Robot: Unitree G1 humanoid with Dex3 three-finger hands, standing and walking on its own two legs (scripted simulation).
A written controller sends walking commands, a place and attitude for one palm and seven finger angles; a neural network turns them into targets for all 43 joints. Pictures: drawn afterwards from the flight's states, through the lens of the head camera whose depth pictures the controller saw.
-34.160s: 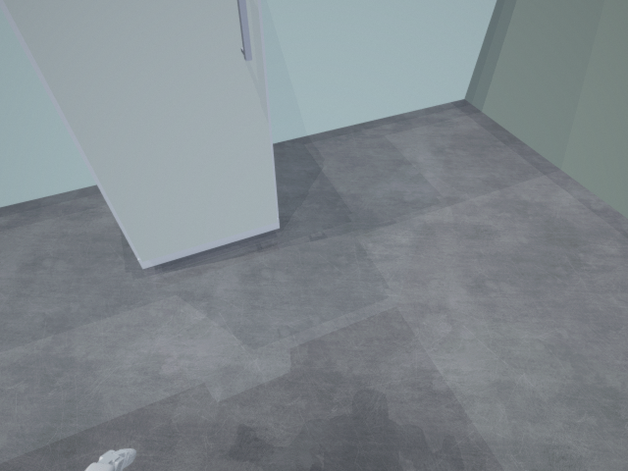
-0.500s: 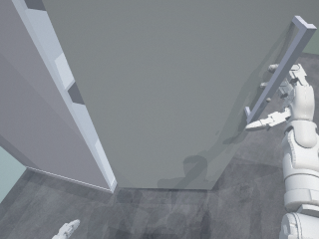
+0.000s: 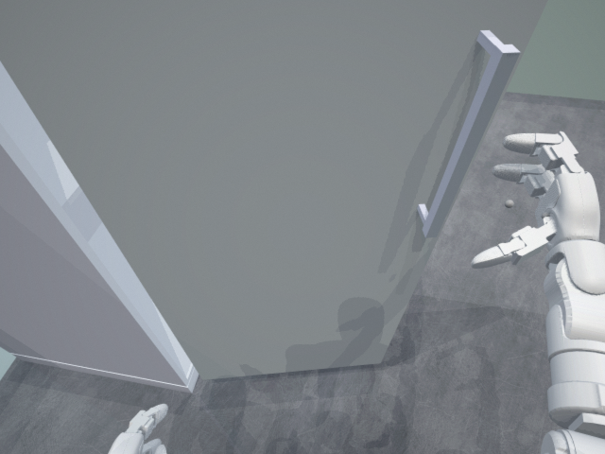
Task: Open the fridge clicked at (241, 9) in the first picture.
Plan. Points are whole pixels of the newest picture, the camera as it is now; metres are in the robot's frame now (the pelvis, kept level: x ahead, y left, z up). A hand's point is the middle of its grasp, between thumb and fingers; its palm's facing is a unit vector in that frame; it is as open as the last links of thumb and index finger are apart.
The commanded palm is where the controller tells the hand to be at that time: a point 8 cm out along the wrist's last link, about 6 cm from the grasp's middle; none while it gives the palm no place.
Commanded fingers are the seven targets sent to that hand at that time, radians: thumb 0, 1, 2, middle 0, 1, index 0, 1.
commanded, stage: slip the hand off the handle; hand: right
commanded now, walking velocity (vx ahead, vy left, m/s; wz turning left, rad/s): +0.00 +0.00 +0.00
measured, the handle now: (453, 152) +0.45 -0.16 +0.18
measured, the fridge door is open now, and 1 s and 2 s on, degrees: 75 75 75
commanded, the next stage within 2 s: draw the hand back to the body in 0.80 s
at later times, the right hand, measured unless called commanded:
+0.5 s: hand (538, 257) +0.31 -0.23 +0.16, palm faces +0.16 +0.97 -0.20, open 14.7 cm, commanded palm +0.28 -0.27 +0.16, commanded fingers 0.00 0.55 -0.20 0.25 1.15 0.25 1.15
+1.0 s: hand (560, 300) +0.26 -0.23 +0.16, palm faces +0.09 +0.99 -0.07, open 14.7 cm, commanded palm +0.23 -0.27 +0.16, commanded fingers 0.00 0.55 -0.20 0.25 1.15 0.25 1.15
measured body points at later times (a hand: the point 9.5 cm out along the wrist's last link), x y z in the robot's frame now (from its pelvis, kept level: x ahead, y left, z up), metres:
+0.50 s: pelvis -0.02 +0.02 +0.00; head -0.02 +0.03 +0.45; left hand +0.12 +0.27 -0.09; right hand +0.29 -0.28 +0.17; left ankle +0.00 +0.14 -0.72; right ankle -0.02 -0.10 -0.72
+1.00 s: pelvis -0.03 +0.03 +0.00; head -0.03 +0.04 +0.45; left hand +0.16 +0.25 -0.08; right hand +0.25 -0.28 +0.16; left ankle +0.00 +0.14 -0.72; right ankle -0.02 -0.10 -0.72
